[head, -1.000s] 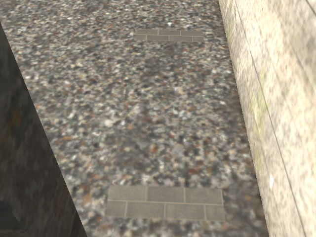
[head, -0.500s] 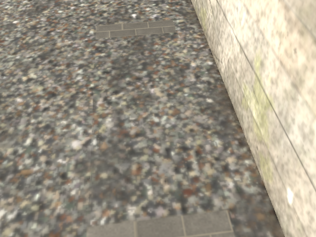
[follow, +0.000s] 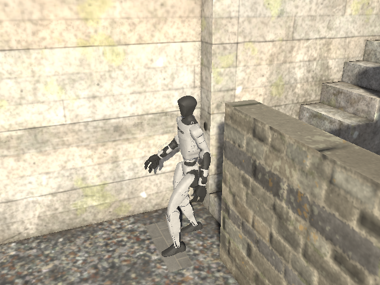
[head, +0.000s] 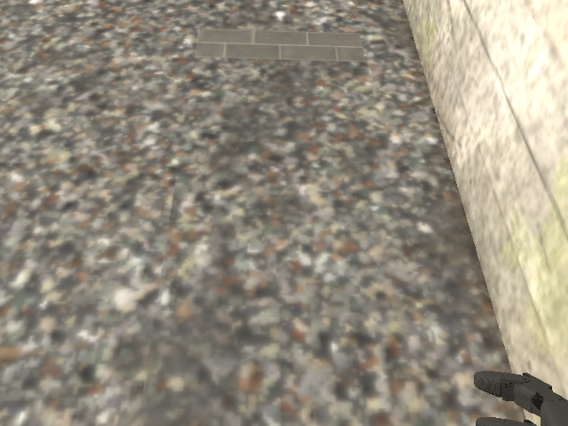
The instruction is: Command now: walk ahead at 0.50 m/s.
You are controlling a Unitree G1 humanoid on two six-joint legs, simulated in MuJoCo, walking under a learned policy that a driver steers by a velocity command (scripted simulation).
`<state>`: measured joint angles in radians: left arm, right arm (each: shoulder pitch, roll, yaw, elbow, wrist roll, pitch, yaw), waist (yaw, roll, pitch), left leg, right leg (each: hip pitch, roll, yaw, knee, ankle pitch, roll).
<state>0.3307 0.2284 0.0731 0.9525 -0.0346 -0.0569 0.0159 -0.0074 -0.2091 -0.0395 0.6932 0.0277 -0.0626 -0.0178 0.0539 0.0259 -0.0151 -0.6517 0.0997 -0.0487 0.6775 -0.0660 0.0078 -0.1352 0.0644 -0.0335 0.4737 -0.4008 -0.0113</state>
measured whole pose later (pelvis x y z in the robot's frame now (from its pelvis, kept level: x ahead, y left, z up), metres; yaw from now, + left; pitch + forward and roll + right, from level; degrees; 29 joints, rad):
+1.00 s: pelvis +0.58 +0.00 +0.02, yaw +1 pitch +0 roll -1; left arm 0.39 0.24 0.07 0.98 -0.02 -0.09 0.00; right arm 0.04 -0.24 -0.07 0.81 0.01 -0.07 0.02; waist 0.08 0.03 0.03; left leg -0.63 0.09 -0.04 0.61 0.08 0.00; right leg 0.03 0.03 -0.02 0.21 -0.24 -0.02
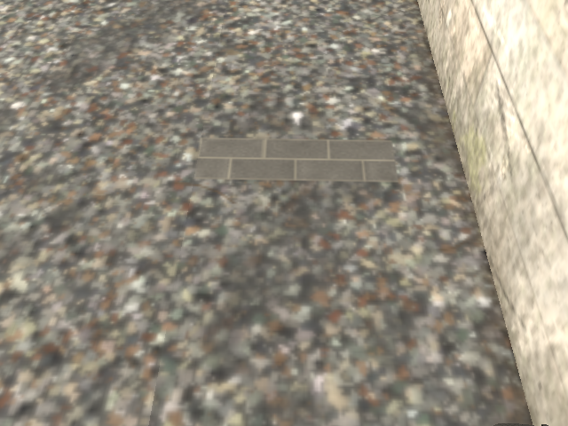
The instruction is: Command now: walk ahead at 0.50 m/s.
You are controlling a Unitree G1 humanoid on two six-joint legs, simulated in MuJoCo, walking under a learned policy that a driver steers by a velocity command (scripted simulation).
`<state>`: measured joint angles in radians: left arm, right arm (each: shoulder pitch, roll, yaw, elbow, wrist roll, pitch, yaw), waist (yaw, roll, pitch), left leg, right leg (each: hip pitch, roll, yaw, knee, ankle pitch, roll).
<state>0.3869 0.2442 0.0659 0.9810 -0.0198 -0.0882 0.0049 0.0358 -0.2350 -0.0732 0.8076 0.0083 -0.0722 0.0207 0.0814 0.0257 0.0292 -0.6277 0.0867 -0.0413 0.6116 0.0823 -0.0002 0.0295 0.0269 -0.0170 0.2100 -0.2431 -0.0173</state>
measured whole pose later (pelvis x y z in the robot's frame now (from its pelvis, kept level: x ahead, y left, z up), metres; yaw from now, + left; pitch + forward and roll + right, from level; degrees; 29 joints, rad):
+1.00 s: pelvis +0.53 +0.00 +0.01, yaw -1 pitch +1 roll +0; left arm 0.33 0.26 0.05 1.02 0.02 -0.08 0.00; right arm 0.11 -0.27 -0.08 0.88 -0.01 -0.08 -0.02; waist 0.03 0.04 0.02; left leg -0.68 0.11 -0.05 0.86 -0.08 -0.02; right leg -0.11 0.04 -0.04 0.26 -0.17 -0.06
